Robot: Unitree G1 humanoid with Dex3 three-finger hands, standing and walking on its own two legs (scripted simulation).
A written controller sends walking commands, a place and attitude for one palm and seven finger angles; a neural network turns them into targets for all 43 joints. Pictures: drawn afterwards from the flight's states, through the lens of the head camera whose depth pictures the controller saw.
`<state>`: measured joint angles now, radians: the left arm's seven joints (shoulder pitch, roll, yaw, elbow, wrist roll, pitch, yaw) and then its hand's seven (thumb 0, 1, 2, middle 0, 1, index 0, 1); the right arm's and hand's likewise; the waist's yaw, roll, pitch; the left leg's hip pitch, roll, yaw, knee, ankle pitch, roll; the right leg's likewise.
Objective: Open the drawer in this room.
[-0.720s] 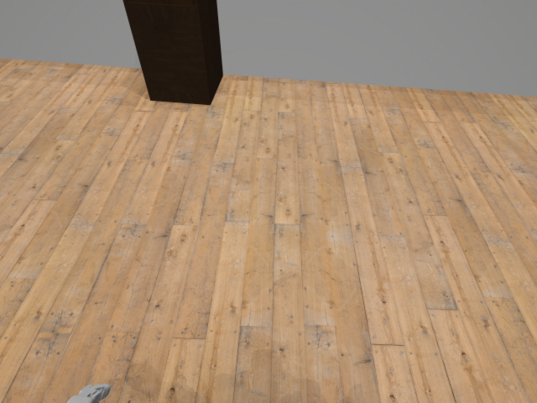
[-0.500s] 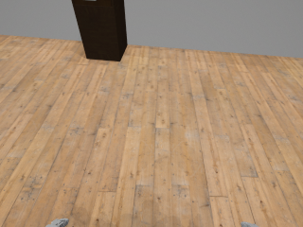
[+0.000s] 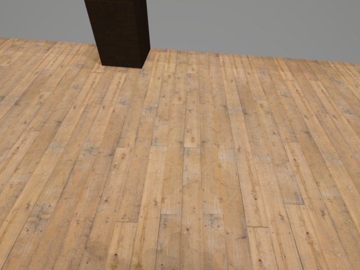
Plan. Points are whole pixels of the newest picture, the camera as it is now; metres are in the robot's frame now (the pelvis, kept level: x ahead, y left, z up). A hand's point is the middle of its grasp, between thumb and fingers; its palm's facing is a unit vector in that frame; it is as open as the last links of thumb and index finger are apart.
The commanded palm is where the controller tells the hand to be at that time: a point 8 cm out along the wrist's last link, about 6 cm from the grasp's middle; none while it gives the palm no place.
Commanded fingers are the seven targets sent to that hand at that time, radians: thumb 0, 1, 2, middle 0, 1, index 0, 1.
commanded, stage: stand and wait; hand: left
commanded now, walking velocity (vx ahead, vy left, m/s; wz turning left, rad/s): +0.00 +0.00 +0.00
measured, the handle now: out of the picture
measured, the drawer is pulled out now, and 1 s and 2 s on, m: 0.00 0.00 0.00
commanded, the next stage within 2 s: turn or walk to find it in 0.18 s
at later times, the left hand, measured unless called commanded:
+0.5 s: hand out of the picture +0.06 +0.22 -0.17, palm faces +0.00 -0.96 -0.29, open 7.4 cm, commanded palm none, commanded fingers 0.00 0.90 0.90 -0.20 -0.30 -0.20 -0.30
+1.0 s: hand out of the picture +0.05 +0.26 -0.16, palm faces +0.02 -0.94 -0.35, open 7.4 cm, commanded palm none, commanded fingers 0.00 0.90 0.90 -0.20 -0.30 -0.20 -0.30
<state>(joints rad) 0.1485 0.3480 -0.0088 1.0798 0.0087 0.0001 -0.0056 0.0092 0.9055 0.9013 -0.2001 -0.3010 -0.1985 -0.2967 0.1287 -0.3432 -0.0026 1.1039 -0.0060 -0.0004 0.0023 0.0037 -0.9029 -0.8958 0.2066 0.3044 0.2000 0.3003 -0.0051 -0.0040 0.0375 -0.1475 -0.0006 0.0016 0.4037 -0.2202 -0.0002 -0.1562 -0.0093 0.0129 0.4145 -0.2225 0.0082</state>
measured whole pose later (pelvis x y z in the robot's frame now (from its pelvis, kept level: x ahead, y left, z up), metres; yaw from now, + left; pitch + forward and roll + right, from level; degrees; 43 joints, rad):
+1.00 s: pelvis +0.00 +0.00 +0.00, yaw +2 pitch -2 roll +0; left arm 0.15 0.35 0.00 1.09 0.01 0.00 0.00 0.01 0.91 0.90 -0.20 -0.30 -0.20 -0.30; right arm 0.11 -0.35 -0.01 1.10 0.00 0.00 0.00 0.00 -0.90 -0.90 0.21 0.30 0.20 0.30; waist 0.00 0.00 0.04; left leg -0.17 -0.01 -0.03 0.40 -0.20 0.00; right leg -0.16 -0.02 -0.02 0.41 -0.22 0.01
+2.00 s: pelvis +0.04 +0.01 +0.00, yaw +19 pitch +1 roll -1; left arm 0.13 0.21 0.05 0.94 0.00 0.03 0.03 0.01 0.91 0.90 -0.20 -0.30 -0.19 -0.30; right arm 0.24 -0.21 -0.06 1.00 -0.02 0.03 -0.02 0.00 -0.90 -0.90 0.21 0.30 0.20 0.30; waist -0.04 0.03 0.06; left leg -0.28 -0.05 -0.13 0.47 -0.20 0.02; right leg -0.33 -0.02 0.00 0.74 -0.44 0.05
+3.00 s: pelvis +0.01 -0.01 -0.01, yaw +38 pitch -1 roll +1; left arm 0.21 0.17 0.02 1.00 0.02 0.02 0.02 0.01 0.91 0.90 -0.20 -0.30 -0.19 -0.30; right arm 0.24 -0.18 -0.03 1.04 -0.01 0.03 -0.01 0.00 -0.91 -0.90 0.21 0.30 0.20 0.30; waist -0.02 0.02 0.02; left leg -0.23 -0.04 0.02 0.52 -0.27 0.02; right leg -0.22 -0.04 -0.05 0.54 -0.28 0.02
